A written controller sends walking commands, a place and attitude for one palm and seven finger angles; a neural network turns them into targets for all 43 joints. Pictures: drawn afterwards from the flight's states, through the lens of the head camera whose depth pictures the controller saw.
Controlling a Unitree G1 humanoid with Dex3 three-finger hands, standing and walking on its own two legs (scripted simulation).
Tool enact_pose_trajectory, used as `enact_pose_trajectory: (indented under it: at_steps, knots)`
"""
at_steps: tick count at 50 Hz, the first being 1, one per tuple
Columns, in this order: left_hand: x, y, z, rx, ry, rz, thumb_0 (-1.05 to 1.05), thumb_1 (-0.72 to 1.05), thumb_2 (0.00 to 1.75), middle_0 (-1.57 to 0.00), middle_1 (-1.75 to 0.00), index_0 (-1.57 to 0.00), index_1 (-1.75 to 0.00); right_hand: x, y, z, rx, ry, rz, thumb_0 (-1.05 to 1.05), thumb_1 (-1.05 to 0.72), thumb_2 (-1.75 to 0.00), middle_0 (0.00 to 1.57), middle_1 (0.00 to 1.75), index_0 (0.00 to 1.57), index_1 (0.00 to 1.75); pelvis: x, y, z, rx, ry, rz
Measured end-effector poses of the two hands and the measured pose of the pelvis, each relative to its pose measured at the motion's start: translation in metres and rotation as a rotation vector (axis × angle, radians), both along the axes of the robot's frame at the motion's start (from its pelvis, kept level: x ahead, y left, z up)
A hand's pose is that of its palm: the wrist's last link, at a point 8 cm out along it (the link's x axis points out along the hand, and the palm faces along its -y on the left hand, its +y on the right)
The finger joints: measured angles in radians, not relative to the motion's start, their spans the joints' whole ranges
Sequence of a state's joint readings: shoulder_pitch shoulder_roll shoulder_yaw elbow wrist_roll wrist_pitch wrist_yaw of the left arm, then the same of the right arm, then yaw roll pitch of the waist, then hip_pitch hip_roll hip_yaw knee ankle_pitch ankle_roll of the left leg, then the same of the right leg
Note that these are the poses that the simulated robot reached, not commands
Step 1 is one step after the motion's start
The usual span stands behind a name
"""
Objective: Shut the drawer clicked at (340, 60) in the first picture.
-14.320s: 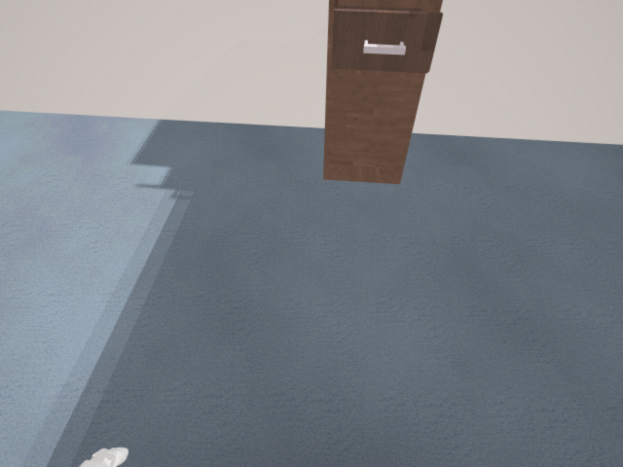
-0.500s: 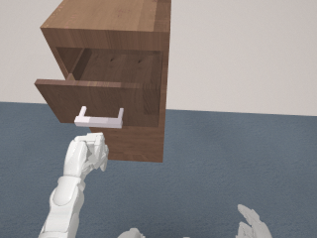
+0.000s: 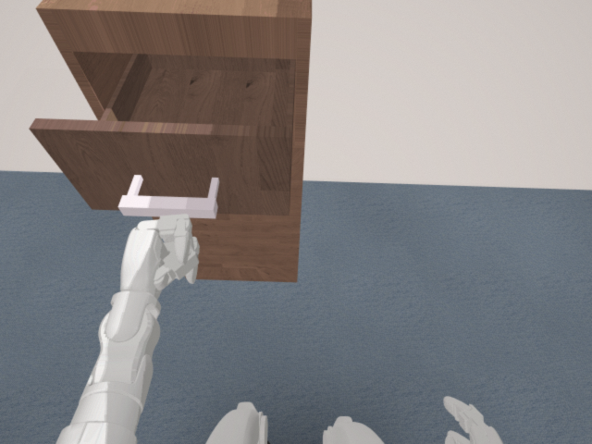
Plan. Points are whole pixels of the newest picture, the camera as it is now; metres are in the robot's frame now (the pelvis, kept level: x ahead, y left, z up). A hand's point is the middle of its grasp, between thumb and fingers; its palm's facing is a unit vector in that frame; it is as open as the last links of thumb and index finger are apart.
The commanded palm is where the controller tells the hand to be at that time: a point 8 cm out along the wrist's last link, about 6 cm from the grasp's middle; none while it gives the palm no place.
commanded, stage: bring the fist close to the handle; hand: left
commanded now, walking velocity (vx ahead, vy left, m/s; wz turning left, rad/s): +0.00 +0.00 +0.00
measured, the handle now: (172, 195) +0.45 +0.19 +0.05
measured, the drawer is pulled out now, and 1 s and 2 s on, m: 0.17 0.14 0.01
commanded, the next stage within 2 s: push the drawer shut in 0.22 s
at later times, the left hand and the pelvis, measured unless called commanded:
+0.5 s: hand (189, 254) +0.35 +0.15 +0.04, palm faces -0.02 -1.00 -0.03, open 3.3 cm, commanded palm +0.34 +0.20 +0.05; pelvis -0.01 +0.00 +0.00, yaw +1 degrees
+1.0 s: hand (195, 223) +0.40 +0.15 +0.04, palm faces -0.01 -1.00 -0.04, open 2.7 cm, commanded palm +0.40 +0.20 +0.05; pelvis -0.02 +0.01 -0.01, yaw +1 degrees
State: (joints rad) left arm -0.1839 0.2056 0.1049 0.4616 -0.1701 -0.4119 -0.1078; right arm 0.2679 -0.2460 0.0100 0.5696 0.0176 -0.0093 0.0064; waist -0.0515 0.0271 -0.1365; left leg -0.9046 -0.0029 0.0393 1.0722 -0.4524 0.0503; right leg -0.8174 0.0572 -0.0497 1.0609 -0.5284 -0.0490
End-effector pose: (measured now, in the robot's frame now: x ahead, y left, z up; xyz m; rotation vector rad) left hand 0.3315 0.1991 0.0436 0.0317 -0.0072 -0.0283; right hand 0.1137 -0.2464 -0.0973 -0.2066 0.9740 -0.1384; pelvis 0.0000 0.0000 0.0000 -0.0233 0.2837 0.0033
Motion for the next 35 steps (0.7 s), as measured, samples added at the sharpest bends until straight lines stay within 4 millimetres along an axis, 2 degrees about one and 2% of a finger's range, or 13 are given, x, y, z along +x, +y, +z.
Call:
enact_pose_trajectory:
  at_steps: [7,18,26,30,35]
  knots:
    - [-0.01,0.001,0.002,-0.002,0.004,-0.003,0.02,0.9,0.9,-1.4,-1.6,-1.4,-1.6,-0.003,0.0,0.004,0.0,0.008,-0.008,0.01,-0.91,-0.9,0.2,0.3,0.2,0.3,0.002,0.002,0.003,-0.001,-0.008,0.001]
    - [-0.014,0.001,0.001,-0.004,-0.013,-0.001,0.02,0.9,0.9,-1.4,-1.6,-1.4,-1.6,0.009,0.002,0.007,-0.013,-0.031,0.014,0.01,-0.91,-0.9,0.2,0.3,0.2,0.3,-0.003,0.003,0.001,-0.007,-0.013,0.007]
    - [0.005,0.006,0.003,0.0,-0.013,0.004,0.02,0.9,0.9,-1.4,-1.6,-1.41,-1.6,0.01,0.006,0.004,-0.014,-0.027,0.026,0.01,-0.91,-0.9,0.2,0.3,0.2,0.3,-0.006,0.004,-0.001,-0.013,-0.008,0.016]
    - [0.017,0.003,0.004,-0.004,-0.013,-0.002,0.02,0.9,0.9,-1.4,-1.6,-1.41,-1.6,0.002,0.006,0.001,-0.013,-0.004,0.019,0.01,-0.91,-0.9,0.2,0.3,0.2,0.3,-0.006,0.005,-0.002,-0.014,-0.001,0.015]
    - [0.022,0.004,0.002,-0.002,-0.01,-0.004,-0.01,0.87,0.93,-1.4,-1.6,-1.4,-1.6,-0.012,0.005,-0.002,-0.016,0.043,0.006,0.01,-0.91,-0.9,0.2,0.3,0.2,0.3,-0.006,0.006,-0.002,-0.014,0.004,0.014]
